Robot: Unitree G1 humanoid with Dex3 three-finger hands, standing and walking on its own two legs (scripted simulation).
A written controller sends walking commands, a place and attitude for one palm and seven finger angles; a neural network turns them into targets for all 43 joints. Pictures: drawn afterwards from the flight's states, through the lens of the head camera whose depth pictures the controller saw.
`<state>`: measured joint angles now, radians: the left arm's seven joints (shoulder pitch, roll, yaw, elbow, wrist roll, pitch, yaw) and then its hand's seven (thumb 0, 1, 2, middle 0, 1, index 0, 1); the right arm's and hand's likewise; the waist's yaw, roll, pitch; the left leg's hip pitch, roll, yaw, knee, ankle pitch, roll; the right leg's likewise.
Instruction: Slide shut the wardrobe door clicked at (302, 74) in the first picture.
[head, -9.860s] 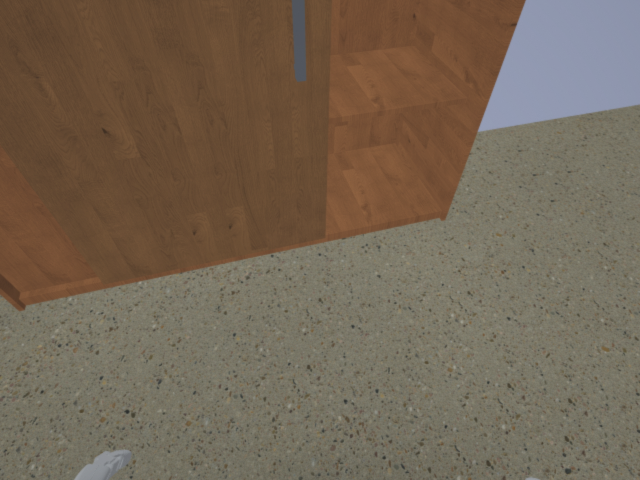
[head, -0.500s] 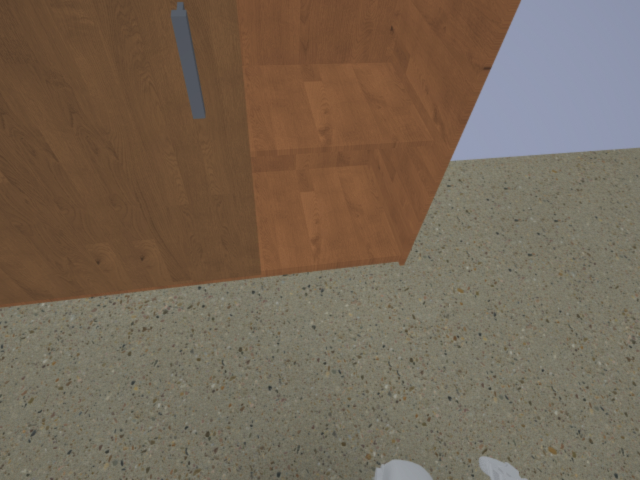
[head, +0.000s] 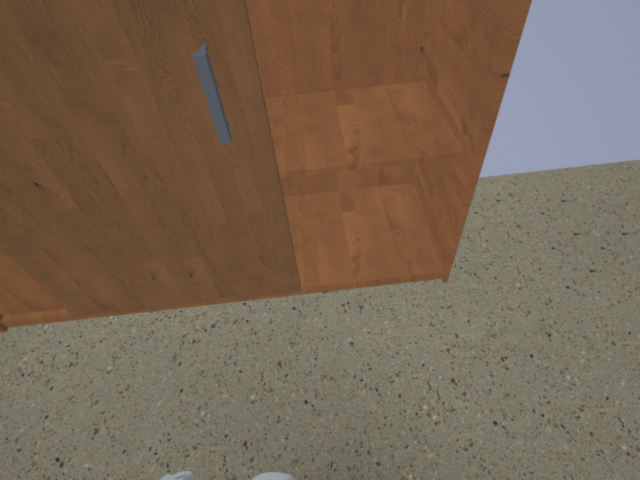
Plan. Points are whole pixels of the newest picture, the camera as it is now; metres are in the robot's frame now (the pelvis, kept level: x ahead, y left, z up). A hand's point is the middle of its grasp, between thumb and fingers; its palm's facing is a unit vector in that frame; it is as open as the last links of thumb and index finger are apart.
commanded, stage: take the last steps up to it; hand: left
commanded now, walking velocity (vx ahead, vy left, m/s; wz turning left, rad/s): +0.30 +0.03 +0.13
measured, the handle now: (215, 95) +0.82 +0.24 +0.08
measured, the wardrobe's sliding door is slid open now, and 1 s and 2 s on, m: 0.54 0.54 0.54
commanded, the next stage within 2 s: come to a stop and stand still in 1.24 s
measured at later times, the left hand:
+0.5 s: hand out of the picture -0.04 +0.24 -0.17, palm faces +0.13 -0.98 -0.16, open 7.4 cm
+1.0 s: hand (235, 378) +0.31 +0.17 -0.17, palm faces +0.03 -0.98 -0.21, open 7.3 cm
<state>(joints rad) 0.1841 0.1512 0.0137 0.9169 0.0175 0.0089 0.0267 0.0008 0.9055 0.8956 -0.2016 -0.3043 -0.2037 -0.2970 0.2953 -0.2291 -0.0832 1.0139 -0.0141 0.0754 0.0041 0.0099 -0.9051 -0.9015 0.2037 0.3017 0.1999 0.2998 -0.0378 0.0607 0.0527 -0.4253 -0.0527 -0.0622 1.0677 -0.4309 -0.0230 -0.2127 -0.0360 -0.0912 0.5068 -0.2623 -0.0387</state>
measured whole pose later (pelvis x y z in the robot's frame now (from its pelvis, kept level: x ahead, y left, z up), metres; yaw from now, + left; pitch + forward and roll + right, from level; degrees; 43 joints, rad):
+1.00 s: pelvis +0.21 +0.00 -0.01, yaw +0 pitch -2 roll +1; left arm 0.14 0.14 0.05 1.02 0.01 -0.06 0.00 -0.01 0.92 0.90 -0.20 -0.30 -0.20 -0.30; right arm 0.39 -0.14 -0.06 1.14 -0.01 -0.01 -0.01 0.01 -0.91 -0.90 0.20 0.30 0.20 0.30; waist -0.04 0.04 0.09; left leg -0.37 0.08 0.03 1.25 -0.37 0.03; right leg -0.34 -0.01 -0.16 0.57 -0.20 -0.09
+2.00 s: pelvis +0.31 -0.05 +0.01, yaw +0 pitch -1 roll +3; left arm 0.23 0.16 0.03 1.04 0.03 0.00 0.02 0.00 0.91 0.90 -0.20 -0.30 -0.20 -0.30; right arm 0.25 -0.23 -0.06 1.09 -0.02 0.05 0.00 0.01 -0.91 -0.90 0.20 0.30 0.20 0.30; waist 0.01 0.03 0.02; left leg -0.33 0.02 0.02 0.79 -0.37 -0.02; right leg -0.20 -0.02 -0.04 0.46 -0.24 -0.06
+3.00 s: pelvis +0.34 -0.03 +0.00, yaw +2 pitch -1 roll +0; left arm 0.26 0.14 0.01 1.15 0.01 -0.02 0.04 0.01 0.93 0.90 -0.20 -0.30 -0.20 -0.30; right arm 0.29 -0.12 -0.01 1.15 -0.01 0.00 -0.05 0.01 -0.91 -0.90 0.20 0.30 0.20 0.30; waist 0.00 0.03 0.03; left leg -0.08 0.06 -0.02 0.40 -0.30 -0.06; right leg -0.15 0.04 -0.07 0.42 -0.26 -0.06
